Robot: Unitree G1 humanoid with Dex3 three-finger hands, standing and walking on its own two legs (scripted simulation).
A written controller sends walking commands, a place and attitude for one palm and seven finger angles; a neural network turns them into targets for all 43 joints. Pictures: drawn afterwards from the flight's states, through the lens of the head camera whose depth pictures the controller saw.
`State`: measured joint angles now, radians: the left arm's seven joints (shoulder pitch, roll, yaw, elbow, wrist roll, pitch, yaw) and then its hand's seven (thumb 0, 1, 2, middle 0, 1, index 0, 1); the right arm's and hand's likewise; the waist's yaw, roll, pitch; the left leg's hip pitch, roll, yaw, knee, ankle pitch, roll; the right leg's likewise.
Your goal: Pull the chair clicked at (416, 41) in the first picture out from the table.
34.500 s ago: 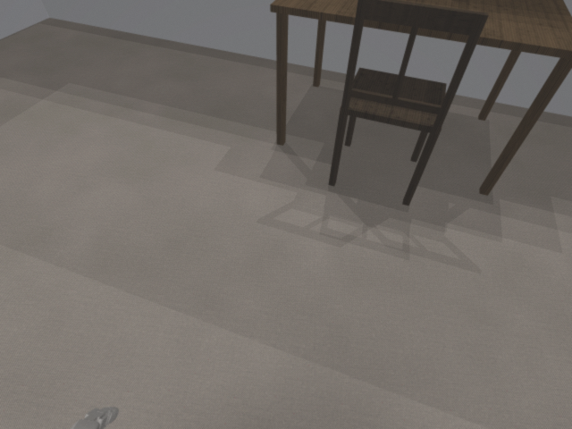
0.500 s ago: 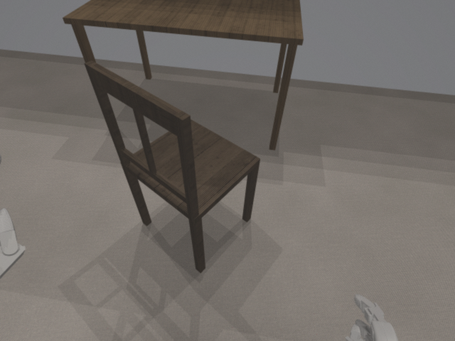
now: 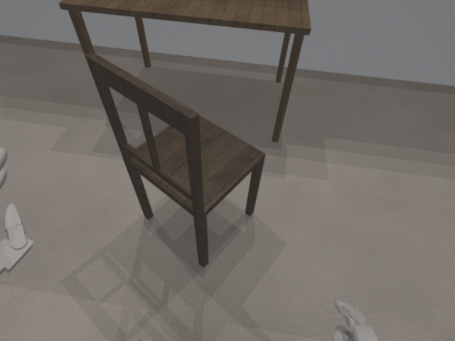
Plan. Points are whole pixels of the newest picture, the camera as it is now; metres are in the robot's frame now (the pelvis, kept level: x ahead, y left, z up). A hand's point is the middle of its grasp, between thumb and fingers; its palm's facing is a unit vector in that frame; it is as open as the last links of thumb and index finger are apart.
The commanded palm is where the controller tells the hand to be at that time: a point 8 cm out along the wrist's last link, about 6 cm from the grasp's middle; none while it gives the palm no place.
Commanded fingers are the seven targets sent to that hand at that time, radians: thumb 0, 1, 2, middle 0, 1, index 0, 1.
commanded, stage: stop stepping back and stand still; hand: left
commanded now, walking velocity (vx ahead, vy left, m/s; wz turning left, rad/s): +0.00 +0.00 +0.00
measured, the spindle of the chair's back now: (149, 138) +0.66 +0.26 -0.11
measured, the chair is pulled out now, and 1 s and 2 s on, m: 0.59 0.59 0.59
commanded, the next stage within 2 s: let the arm hang, fingers relaxed in 0.36 s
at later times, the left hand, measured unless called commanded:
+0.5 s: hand (42, 237) +0.23 +0.27 +0.13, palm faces +0.33 -0.79 -0.52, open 7.4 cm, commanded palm none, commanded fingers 0.00 0.90 0.90 -0.20 -0.30 -0.20 -0.30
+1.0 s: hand out of the picture -0.01 +0.19 -0.17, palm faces +0.02 -0.97 -0.24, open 7.2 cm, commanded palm none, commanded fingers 0.00 0.90 0.90 -0.20 -0.30 -0.20 -0.30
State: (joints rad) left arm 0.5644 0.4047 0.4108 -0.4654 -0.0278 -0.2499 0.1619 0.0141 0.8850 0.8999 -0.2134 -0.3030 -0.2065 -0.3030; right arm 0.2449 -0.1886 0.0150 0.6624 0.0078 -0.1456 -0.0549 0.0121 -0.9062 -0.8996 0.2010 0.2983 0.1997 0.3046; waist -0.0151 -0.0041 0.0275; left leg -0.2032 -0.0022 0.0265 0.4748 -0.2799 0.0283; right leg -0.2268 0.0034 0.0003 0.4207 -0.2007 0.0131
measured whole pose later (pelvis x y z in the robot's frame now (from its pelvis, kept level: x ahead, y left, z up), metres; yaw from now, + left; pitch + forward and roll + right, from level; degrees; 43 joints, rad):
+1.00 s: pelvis -0.01 -0.01 +0.00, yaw +1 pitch -1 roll +0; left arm 0.30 0.21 0.01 1.03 0.01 0.02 0.02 -0.01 0.94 0.90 -0.20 -0.30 -0.20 -0.30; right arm 0.35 -0.18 0.00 1.03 -0.02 0.02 -0.02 0.01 -0.91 -0.90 0.20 0.30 0.19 0.30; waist -0.01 0.02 0.07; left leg -0.18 -0.01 0.01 0.45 -0.26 0.02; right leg -0.21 -0.01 -0.02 0.42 -0.20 0.00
